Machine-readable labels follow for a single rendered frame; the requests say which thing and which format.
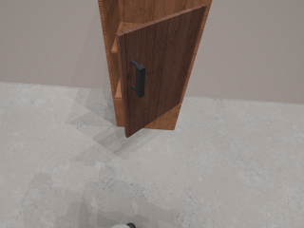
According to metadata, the handle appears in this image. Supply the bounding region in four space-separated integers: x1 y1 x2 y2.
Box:
130 59 146 98

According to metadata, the cupboard door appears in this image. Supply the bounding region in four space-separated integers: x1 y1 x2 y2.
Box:
115 4 207 138

